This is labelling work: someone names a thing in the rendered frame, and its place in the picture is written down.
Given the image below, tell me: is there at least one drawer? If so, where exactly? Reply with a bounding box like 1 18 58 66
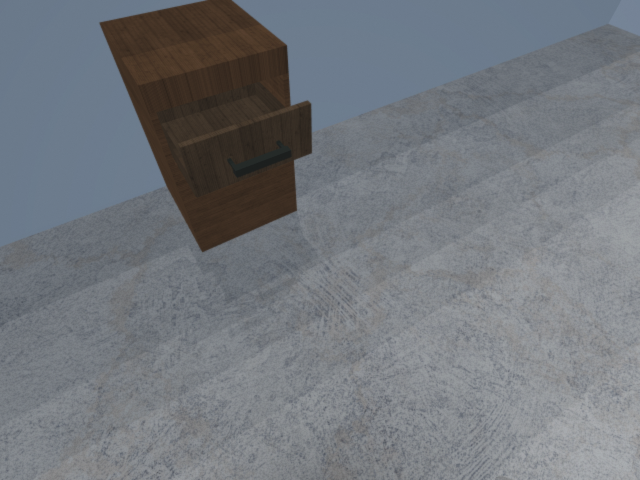
156 82 312 198

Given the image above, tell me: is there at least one handle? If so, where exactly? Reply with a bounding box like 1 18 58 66
227 140 292 178

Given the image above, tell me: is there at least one cabinet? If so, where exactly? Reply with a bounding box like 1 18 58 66
100 0 297 252

